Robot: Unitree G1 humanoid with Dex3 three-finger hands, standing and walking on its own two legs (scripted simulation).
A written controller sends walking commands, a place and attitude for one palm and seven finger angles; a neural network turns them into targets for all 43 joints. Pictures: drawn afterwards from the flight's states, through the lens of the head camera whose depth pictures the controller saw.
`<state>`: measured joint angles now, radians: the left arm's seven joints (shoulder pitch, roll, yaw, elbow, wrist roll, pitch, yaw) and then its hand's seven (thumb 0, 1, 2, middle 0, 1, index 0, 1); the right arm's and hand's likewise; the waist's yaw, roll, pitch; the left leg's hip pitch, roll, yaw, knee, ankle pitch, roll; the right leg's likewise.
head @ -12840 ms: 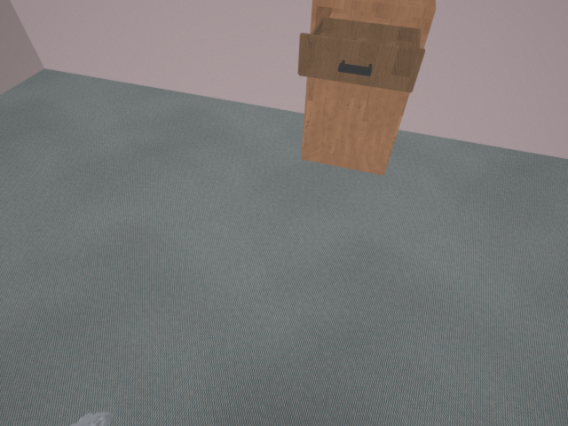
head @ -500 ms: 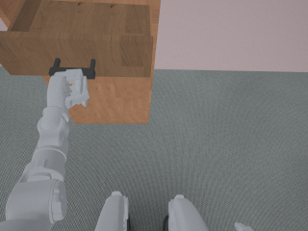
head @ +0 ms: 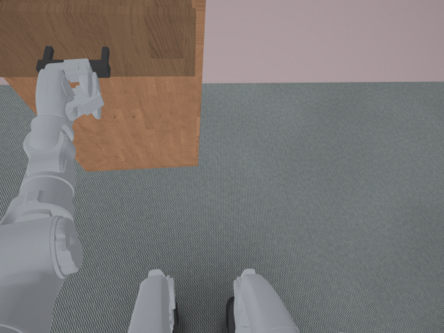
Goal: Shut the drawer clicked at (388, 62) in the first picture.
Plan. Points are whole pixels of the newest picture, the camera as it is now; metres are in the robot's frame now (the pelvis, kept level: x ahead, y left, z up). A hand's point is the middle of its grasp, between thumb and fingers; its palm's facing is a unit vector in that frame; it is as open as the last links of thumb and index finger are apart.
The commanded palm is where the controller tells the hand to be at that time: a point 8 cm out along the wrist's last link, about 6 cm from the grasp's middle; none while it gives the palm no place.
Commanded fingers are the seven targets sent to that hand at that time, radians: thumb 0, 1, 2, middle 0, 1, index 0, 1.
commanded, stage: push the drawer shut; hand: left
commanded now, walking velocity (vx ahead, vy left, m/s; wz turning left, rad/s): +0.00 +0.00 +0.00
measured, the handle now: (76, 60) +0.58 +0.22 +0.06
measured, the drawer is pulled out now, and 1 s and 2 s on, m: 0.09 0.00 0.00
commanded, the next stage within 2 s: pull the fist back off the drawer in 1.04 s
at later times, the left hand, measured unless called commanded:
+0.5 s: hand (96, 67) +0.57 +0.19 +0.06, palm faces +0.01 -1.00 -0.04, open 3.1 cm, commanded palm +0.58 +0.22 +0.07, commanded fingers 0.00 0.90 0.90 -1.40 -1.60 -1.40 -1.60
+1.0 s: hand (89, 52) +0.61 +0.21 +0.06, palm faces +0.01 -1.00 -0.04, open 3.3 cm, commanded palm +0.64 +0.19 +0.07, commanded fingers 0.00 0.90 0.90 -1.40 -1.60 -1.40 -1.60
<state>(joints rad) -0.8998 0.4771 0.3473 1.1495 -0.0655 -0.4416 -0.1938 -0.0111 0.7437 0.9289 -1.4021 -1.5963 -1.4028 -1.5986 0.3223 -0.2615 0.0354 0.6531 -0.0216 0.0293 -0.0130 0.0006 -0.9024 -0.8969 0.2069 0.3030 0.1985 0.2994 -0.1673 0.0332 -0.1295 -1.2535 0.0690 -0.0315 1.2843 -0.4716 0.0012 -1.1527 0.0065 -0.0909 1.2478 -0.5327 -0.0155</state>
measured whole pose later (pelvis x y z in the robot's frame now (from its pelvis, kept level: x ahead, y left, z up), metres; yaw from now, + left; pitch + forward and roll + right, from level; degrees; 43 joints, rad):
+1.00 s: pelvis -0.01 +0.02 -0.03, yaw -3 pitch +33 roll -8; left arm -1.35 0.77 0.37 1.32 0.08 -0.26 -0.20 0.00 0.52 0.86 -1.40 -1.60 -1.40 -1.60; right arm 0.40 -0.24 0.11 0.65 -0.07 0.02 0.00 0.00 -0.90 -0.90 0.21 0.30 0.20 0.30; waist -0.31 0.04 -0.10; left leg -1.50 0.08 -0.07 1.39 -0.47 0.02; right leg -1.36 0.02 -0.12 1.30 -0.51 0.00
